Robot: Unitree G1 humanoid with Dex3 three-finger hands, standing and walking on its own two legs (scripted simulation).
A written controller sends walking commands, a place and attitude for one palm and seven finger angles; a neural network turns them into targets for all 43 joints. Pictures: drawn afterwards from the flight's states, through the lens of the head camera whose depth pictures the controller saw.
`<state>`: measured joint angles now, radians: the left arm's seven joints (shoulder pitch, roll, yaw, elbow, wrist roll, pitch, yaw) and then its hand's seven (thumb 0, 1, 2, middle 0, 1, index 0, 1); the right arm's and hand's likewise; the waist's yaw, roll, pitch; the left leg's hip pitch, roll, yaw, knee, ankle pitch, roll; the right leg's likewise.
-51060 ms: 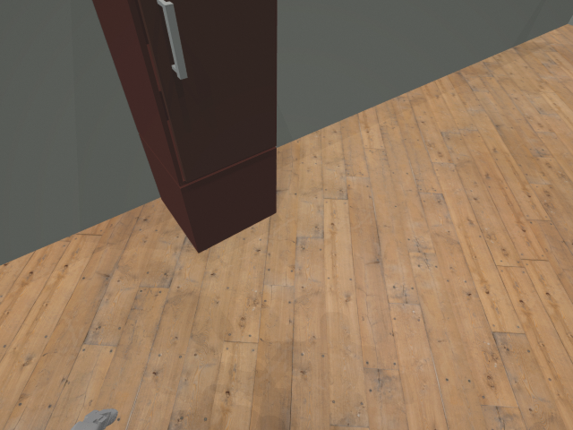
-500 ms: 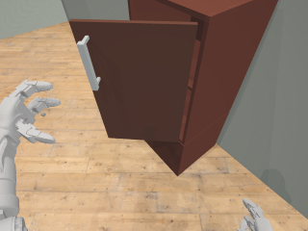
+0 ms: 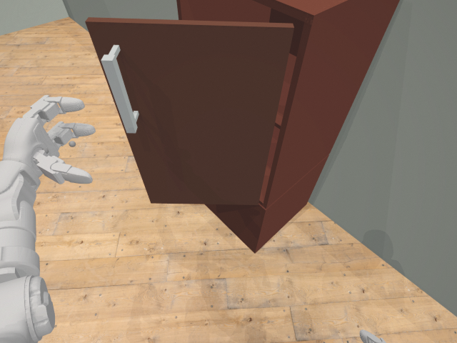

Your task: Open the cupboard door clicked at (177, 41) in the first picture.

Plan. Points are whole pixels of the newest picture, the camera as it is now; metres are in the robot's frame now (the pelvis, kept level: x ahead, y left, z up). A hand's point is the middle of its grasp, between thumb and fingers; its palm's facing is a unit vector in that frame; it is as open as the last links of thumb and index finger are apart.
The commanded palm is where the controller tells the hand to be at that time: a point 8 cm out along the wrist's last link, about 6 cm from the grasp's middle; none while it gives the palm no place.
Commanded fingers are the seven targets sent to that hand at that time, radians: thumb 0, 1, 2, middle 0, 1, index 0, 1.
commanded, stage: move the hooked fingers beside the handle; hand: left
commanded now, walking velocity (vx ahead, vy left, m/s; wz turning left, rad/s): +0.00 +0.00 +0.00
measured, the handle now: (124, 92) +0.56 +0.22 +0.13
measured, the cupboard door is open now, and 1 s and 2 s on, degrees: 47 47 47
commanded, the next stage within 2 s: none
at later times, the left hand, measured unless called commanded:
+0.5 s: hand (84, 117) +0.46 +0.27 +0.14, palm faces +0.01 -1.00 +0.00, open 14.0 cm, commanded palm +0.45 +0.33 +0.14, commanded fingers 0.00 -0.50 0.30 -0.30 -1.20 -0.30 -1.20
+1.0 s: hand (86, 102) +0.51 +0.28 +0.14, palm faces +0.00 -1.00 +0.02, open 14.0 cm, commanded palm +0.49 +0.34 +0.13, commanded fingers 0.00 -0.50 0.30 -0.30 -1.20 -0.30 -1.20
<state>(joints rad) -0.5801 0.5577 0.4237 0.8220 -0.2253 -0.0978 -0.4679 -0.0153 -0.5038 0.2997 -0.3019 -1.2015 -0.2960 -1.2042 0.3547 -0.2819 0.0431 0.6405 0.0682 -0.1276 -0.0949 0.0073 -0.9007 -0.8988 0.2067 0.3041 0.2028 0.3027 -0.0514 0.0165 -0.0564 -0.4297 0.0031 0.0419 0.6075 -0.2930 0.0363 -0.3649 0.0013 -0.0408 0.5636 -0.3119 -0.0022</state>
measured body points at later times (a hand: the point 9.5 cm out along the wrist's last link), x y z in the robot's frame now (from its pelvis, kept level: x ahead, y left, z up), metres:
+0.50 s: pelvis +0.00 +0.00 -0.01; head +0.07 +0.01 +0.44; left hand +0.46 +0.32 +0.15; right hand +0.03 -0.28 -0.11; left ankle +0.01 +0.09 -0.73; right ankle -0.02 -0.12 -0.73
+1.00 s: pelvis +0.01 +0.00 -0.01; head +0.13 +0.02 +0.42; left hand +0.51 +0.34 +0.14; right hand -0.02 -0.29 -0.11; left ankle +0.01 +0.09 -0.73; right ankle -0.02 -0.12 -0.73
